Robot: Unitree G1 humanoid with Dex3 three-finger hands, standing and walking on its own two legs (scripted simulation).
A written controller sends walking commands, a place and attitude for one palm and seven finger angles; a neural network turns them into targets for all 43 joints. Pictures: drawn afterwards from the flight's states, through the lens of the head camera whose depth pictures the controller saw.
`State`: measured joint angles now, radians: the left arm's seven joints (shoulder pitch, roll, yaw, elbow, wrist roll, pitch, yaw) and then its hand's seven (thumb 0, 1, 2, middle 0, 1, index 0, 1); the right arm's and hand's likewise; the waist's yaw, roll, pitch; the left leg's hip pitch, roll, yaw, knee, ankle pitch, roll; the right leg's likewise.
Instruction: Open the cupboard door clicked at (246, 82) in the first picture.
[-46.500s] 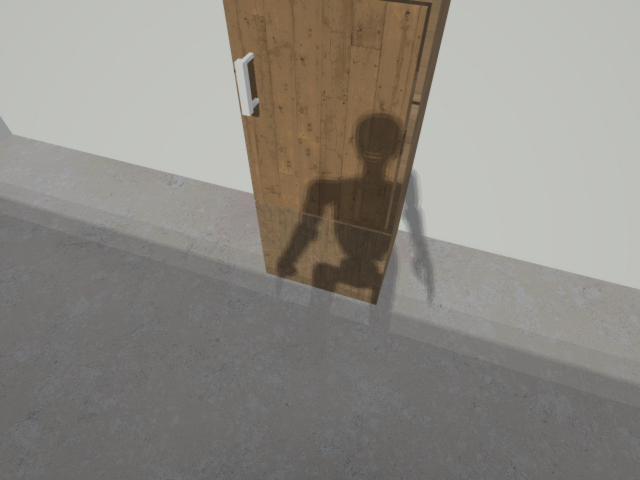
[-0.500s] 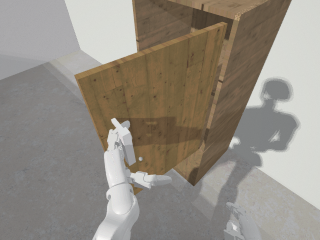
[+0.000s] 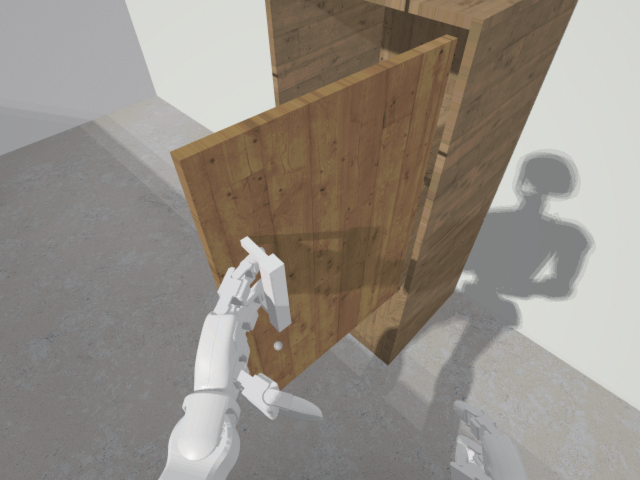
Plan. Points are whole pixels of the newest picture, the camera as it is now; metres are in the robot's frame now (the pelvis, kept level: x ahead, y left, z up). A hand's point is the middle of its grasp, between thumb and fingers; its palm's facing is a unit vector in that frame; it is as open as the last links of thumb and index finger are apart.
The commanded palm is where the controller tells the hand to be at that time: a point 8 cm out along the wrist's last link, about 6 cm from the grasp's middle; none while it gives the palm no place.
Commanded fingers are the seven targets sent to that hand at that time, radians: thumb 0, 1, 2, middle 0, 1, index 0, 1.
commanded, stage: slide the hand sideways off the handle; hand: left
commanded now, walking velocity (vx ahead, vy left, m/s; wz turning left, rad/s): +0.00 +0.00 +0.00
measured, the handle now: (266, 285) +0.33 +0.09 +0.09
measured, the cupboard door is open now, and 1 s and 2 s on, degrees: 86 86 86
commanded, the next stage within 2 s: draw the hand back to the body in 0.78 s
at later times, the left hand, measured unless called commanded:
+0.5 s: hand (235, 378) +0.21 +0.11 +0.08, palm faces +0.01 -1.00 -0.03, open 16.2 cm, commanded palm +0.18 +0.17 +0.08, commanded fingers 0.00 -0.50 0.30 -0.15 -0.30 -0.15 -0.30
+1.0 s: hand (207, 392) +0.20 +0.13 +0.09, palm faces -0.02 -1.00 -0.03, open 16.3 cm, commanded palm +0.16 +0.20 +0.10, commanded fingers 0.00 -0.50 0.30 -0.15 -0.30 -0.15 -0.30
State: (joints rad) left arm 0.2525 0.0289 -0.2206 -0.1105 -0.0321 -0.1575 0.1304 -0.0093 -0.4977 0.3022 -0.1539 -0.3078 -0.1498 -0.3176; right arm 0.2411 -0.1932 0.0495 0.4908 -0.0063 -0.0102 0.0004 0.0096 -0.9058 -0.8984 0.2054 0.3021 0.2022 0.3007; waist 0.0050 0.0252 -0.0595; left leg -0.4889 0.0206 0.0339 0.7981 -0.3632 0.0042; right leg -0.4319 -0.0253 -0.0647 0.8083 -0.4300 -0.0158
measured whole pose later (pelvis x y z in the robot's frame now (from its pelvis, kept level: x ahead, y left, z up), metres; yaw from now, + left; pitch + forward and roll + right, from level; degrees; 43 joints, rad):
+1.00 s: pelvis +0.01 -0.01 -0.01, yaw +1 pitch +7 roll -1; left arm 0.57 0.17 -0.01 -0.35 -0.20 -0.25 -0.16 -0.01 -0.50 0.30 -0.15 -0.30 -0.15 -0.30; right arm 0.26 -0.22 0.02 0.45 0.03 -0.13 -0.05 0.01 -0.91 -0.90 0.21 0.30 0.20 0.30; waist 0.03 0.05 -0.09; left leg -0.60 0.03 -0.01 0.92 -0.43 -0.01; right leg -0.52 -0.02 -0.10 0.90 -0.50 -0.03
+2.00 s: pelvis +0.03 +0.01 +0.04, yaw +0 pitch -4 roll +0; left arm 0.49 0.33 0.28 -0.41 -0.05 -0.07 0.13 0.01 0.46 0.71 -0.19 -0.30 -0.19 -0.30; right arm 0.19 -0.21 0.05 0.63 -0.01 -0.11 -0.09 0.01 -0.90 -0.90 0.21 0.30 0.20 0.30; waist 0.07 0.04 0.02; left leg -0.13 0.01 0.04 0.45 -0.25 0.01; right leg -0.06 -0.02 -0.06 0.42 -0.29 0.00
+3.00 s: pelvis -0.02 +0.02 +0.03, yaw -1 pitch +0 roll -1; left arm 0.58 0.44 0.40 -0.52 -0.06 -0.12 0.13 0.02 0.89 0.90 -0.21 -0.30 -0.21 -0.31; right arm 0.16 -0.23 -0.01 0.54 0.02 0.02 -0.10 0.01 -0.91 -0.90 0.21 0.30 0.20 0.30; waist 0.01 0.01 0.07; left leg -0.31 0.02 0.06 0.50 -0.18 0.03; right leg -0.25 -0.01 -0.04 0.46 -0.21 0.01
